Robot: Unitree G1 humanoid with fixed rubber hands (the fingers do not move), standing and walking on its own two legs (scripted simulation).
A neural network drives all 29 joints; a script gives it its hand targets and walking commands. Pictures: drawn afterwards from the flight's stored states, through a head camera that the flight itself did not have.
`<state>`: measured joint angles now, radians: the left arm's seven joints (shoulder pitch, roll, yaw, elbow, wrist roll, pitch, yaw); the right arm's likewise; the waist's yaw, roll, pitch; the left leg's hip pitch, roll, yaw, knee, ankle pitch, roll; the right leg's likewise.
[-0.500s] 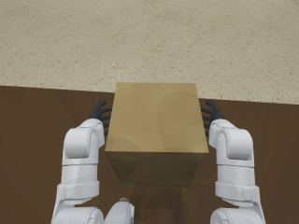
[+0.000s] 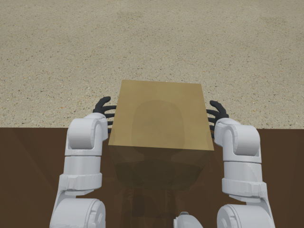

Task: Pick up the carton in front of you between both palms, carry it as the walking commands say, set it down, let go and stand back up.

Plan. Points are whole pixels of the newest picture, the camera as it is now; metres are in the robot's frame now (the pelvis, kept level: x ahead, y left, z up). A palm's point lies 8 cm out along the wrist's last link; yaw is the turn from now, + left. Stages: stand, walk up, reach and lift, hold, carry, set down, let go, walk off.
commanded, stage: carry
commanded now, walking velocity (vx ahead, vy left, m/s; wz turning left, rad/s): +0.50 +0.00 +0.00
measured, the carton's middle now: (158, 138) +0.36 -0.02 +0.02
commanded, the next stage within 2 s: none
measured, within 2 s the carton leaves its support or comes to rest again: neither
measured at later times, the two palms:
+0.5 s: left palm (114, 70) +0.64 +0.13 +0.04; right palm (193, 67) +0.67 -0.16 +0.04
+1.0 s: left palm (118, 27) +0.98 +0.15 +0.03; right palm (180, 30) +0.96 -0.15 +0.03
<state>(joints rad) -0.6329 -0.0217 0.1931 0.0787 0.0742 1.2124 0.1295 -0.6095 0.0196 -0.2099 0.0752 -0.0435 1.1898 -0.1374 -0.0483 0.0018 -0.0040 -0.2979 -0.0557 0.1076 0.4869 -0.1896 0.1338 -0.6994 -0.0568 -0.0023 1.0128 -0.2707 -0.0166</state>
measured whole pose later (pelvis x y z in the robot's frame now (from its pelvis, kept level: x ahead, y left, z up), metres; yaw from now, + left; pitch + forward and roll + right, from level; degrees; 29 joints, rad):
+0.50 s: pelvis +0.31 -0.05 -0.04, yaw +2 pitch +5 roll +1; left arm -0.53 -0.03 0.19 0.06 0.04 1.15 0.11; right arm -0.55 0.04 -0.18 0.07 -0.07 1.15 -0.11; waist 0.05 0.00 0.01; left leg -0.65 0.04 -0.01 1.12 -0.35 0.03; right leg -0.36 0.06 -0.12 0.54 -0.17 -0.14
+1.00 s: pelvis +0.62 +0.01 -0.07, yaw +0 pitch +4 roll -1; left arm -0.61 -0.01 0.18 0.13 0.06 1.22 0.11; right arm -0.58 0.02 -0.19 0.11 -0.05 1.20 -0.12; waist -0.04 0.00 -0.04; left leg -0.38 -0.06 0.13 0.54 -0.14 0.14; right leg -0.57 -0.02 0.00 1.17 -0.38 -0.03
